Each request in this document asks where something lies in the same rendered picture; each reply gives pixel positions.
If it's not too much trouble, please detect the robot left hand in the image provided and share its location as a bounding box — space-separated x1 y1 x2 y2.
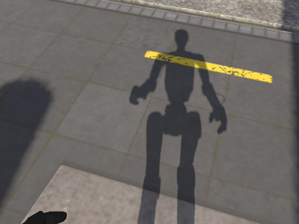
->
22 211 67 224

